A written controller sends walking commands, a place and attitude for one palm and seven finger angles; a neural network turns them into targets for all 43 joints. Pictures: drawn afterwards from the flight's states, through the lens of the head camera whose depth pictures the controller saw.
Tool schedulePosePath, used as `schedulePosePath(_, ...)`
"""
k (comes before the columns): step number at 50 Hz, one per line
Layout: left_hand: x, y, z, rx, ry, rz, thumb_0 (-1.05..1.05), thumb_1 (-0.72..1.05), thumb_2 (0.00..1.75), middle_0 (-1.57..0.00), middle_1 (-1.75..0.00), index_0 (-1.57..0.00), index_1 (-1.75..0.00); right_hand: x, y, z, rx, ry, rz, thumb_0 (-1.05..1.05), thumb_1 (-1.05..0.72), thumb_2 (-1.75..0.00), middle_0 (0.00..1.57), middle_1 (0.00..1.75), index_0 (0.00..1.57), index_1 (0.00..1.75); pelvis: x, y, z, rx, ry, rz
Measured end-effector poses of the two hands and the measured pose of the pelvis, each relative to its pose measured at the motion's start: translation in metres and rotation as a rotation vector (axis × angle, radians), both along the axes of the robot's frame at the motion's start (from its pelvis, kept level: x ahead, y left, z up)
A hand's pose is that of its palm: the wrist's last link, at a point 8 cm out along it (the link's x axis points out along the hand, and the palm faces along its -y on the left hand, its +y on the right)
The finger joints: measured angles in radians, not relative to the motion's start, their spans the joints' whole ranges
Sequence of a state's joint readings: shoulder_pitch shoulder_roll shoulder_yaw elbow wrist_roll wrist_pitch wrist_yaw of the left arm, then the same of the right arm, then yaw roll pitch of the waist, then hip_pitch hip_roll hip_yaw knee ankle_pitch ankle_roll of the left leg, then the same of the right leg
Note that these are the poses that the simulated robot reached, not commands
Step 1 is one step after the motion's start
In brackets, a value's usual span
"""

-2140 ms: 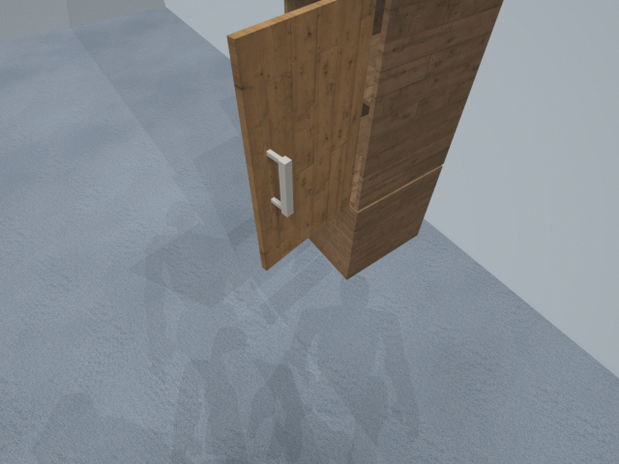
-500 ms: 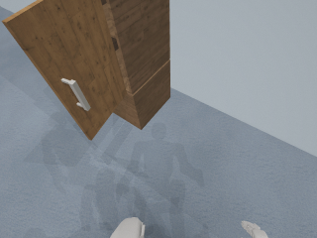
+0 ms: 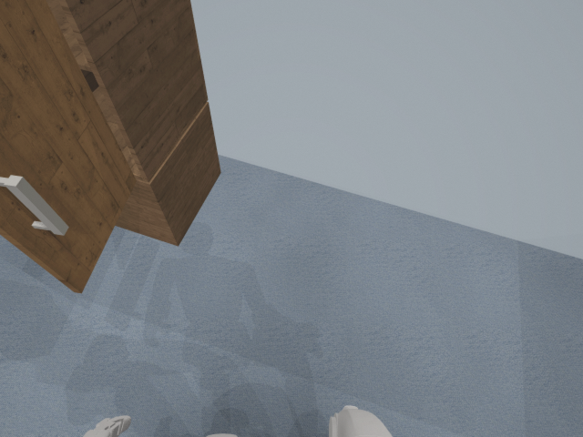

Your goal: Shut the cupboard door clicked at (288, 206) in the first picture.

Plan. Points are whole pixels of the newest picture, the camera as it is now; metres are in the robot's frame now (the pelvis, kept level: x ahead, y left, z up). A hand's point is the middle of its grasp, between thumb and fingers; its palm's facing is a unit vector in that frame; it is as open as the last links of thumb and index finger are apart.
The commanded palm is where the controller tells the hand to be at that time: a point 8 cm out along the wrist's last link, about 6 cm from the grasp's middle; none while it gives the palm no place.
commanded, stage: walk around to get in front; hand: left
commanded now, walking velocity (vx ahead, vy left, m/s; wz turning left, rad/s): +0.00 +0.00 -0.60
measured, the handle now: (29, 206) +0.42 +0.48 -0.05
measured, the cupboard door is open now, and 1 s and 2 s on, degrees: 100 100 100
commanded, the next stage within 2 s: none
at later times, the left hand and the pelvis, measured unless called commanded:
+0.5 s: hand (223, 400) +0.17 +0.12 -0.18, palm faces -0.30 -0.93 -0.20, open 7.4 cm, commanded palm none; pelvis +0.02 -0.03 -0.01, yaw -18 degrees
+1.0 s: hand (277, 390) +0.19 +0.04 -0.16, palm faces -0.55 -0.79 -0.28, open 7.4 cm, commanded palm none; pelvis +0.01 -0.08 +0.00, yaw -36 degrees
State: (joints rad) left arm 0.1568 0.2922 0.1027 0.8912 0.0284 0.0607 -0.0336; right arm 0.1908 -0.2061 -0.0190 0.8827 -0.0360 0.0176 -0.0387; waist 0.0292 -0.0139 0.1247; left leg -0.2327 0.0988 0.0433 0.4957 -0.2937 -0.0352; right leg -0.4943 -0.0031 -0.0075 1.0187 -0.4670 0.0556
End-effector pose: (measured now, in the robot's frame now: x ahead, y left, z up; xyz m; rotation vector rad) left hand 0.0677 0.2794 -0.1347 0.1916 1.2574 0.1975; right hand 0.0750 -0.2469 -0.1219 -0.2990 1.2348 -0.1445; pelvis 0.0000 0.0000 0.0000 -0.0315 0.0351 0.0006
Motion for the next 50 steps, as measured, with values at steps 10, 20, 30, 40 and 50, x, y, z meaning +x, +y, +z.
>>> schedulePosePath(10, 0.097, -0.066, 0.006, 0.049, -0.120, -0.253, 0.01, 0.91, 0.90, -0.20, -0.30, -0.20, -0.30, -0.099, -0.060, -0.036, 0.017, 0.153, -0.267, 0.01, -0.91, -0.90, 0.20, 0.30, 0.20, 0.29, 0.003, -0.034, -0.019, 0.026, -0.030, -0.135)
schedulePosePath(20, 0.105, -0.111, 0.005, -0.021, -0.080, -0.351, 0.00, 0.90, 0.89, -0.21, -0.30, -0.21, -0.30, -0.080, -0.057, -0.017, 0.042, 0.006, -0.373, 0.01, -0.91, -0.90, 0.20, 0.30, 0.19, 0.29, 0.008, -0.038, -0.006, 0.045, -0.036, -0.260)
schedulePosePath(30, 0.125, -0.108, -0.010, -0.066, -0.034, -0.411, 0.01, 0.90, 0.89, -0.21, -0.30, -0.21, -0.30, -0.085, -0.025, -0.008, 0.038, -0.047, -0.425, 0.01, -0.91, -0.90, 0.20, 0.30, 0.20, 0.29, 0.018, -0.029, -0.007, 0.021, -0.018, -0.385)
schedulePosePath(40, 0.149, -0.153, 0.001, -0.007, -0.018, -0.570, 0.01, 0.91, 0.90, -0.20, -0.30, -0.20, -0.30, -0.144, -0.044, -0.027, 0.087, 0.014, -0.600, 0.01, -0.90, -0.90, 0.20, 0.30, 0.20, 0.30, 0.015, -0.061, -0.011, 0.020, -0.020, -0.529)
schedulePosePath(50, 0.148, -0.202, 0.008, 0.022, -0.017, -0.661, 0.01, 0.90, 0.90, -0.20, -0.30, -0.20, -0.30, -0.168, -0.091, -0.023, 0.046, 0.011, -0.725, 0.01, -0.91, -0.90, 0.20, 0.30, 0.20, 0.29, 0.008, -0.083, -0.005, 0.046, -0.035, -0.637)
